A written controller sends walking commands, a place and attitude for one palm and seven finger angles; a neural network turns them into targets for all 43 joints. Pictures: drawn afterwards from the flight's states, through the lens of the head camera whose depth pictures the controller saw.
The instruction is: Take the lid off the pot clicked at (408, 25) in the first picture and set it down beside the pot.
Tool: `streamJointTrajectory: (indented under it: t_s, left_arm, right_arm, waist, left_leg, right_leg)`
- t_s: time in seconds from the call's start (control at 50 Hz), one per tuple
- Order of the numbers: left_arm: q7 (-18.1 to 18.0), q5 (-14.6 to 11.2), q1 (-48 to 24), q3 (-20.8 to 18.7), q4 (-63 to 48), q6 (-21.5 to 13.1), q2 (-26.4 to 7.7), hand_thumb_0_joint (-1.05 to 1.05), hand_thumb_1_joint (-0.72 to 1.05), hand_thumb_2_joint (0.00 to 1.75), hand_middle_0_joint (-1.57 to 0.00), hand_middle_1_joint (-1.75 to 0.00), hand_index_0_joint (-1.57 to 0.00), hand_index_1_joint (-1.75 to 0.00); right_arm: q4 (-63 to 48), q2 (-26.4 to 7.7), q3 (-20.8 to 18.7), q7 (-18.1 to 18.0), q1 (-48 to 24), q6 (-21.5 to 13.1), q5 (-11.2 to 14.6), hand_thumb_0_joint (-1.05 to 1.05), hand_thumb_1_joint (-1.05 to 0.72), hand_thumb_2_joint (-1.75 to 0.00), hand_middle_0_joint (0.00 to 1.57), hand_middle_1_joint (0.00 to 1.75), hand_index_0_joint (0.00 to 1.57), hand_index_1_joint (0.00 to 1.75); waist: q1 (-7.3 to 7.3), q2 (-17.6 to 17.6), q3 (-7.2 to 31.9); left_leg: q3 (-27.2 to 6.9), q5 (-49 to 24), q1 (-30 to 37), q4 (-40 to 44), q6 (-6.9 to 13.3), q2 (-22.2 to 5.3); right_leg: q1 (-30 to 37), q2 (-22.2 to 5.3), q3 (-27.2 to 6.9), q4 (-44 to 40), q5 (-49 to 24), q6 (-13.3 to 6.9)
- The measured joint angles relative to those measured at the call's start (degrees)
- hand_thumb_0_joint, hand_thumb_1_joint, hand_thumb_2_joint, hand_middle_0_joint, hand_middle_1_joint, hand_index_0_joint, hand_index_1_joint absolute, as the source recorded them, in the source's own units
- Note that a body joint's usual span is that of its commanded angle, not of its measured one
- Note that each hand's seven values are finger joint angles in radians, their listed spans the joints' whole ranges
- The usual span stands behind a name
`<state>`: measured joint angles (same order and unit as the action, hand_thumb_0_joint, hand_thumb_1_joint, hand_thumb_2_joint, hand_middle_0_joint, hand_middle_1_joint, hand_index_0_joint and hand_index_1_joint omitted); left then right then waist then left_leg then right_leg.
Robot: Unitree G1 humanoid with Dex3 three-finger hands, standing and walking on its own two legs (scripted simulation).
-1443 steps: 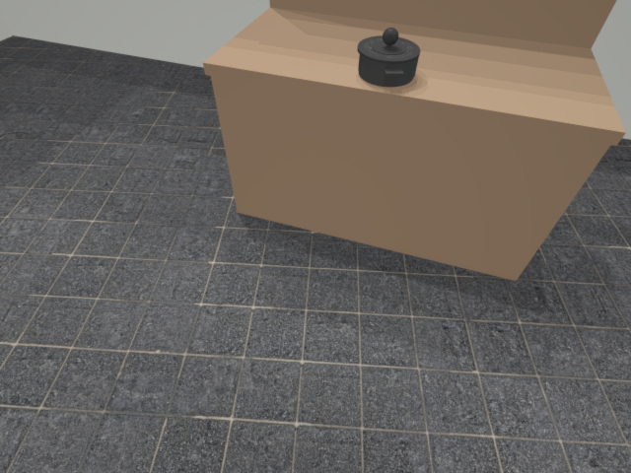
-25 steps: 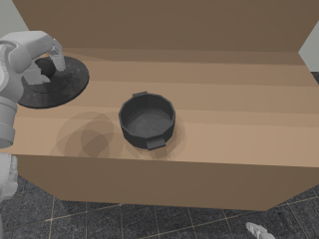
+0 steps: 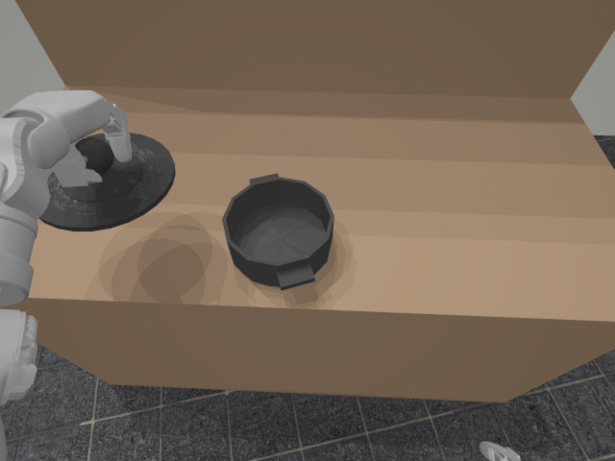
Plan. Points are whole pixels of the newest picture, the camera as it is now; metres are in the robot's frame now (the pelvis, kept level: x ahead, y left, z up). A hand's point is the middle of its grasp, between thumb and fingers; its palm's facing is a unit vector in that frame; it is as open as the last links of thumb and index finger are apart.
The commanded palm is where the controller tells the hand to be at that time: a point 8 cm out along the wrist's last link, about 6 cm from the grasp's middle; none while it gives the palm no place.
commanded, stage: lower the lid onto the table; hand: left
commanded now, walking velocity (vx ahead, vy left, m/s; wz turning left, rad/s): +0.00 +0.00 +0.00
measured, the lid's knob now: (93, 156) +0.46 +0.29 +0.13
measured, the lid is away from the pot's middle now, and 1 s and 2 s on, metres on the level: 0.23 0.24 0.25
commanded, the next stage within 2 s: none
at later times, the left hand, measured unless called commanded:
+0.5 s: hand (98, 177) +0.44 +0.28 +0.12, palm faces -0.37 -0.04 -0.93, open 7.1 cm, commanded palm +0.44 +0.28 +0.19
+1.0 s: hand (104, 194) +0.44 +0.29 +0.09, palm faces -0.42 -0.07 -0.90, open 7.1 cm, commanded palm +0.45 +0.29 +0.16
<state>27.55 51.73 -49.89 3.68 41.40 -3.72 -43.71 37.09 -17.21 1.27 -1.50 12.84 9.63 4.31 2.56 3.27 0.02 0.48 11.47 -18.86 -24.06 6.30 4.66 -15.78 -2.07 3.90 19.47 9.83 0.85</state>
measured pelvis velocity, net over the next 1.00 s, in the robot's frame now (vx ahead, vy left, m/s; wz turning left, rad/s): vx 0.01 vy -0.01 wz -0.03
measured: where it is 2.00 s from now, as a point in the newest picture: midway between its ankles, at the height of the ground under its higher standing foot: outside the picture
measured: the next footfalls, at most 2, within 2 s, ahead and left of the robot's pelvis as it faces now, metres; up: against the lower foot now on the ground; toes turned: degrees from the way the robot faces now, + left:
none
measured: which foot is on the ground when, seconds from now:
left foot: down 0.00-1.00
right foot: down 0.00-1.00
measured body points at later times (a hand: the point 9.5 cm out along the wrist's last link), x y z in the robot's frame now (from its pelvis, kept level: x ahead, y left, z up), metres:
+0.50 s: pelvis +0.01 -0.01 +0.00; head +0.07 -0.02 +0.45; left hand +0.45 +0.28 +0.17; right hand +0.10 -0.28 -0.13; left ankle +0.00 +0.04 -0.74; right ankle -0.01 -0.15 -0.74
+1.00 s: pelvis +0.01 -0.01 +0.00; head +0.08 -0.01 +0.44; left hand +0.46 +0.29 +0.14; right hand +0.09 -0.29 -0.13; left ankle +0.00 +0.04 -0.74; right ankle -0.01 -0.15 -0.74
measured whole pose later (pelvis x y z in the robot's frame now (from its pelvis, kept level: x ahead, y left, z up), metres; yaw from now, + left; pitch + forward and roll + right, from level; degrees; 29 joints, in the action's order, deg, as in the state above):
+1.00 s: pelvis +0.01 -0.01 +0.00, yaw -1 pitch +9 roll -2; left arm 21.9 52.7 -45.5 -0.5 51.7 -11.4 -44.1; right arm 39.1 -17.3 0.5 -3.5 13.2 11.4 4.4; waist 3.1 2.6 1.1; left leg 1.3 14.2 -22.3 -27.5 5.5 3.0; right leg -19.3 -0.6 2.9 22.0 11.6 1.2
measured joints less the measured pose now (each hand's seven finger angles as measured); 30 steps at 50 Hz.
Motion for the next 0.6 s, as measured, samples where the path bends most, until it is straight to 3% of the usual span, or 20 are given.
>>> streamJointTrajectory:
  t_s: [0.3, 0.6]
  left_arm:
    - [-2.23, 0.24, 2.49, -2.38, 3.27, -2.45, -0.16, 0.03, 0.20, 0.83, -0.67, -0.90, -0.77, -0.96]
    - [-3.62, 1.10, 2.55, -1.49, 5.79, -4.54, 0.39, 0.03, 0.20, 0.83, -0.67, -0.89, -0.77, -0.96]
  right_arm:
    - [0.13, 0.03, -0.21, -0.31, -0.06, 0.68, -0.09, 0.00, -0.91, -0.90, 0.20, 0.30, 0.20, 0.30]
    - [0.89, 0.01, -0.60, -1.09, -0.50, 1.17, -0.02, 0.00, -0.91, -0.90, 0.20, 0.30, 0.20, 0.30]
  waist:
    - [0.33, 0.17, 0.45]
    - [0.02, -0.29, 0.44]
  left_leg:
    - [0.42, 0.72, -0.55, -0.45, -0.38, -0.60]
    - [0.26, 1.45, -1.63, -1.47, -0.89, -1.10]
  right_leg:
    - [-0.67, 0.55, -0.53, 0.21, 0.35, 0.52]
    - [-1.74, 1.04, -0.42, 1.17, 1.06, 0.24]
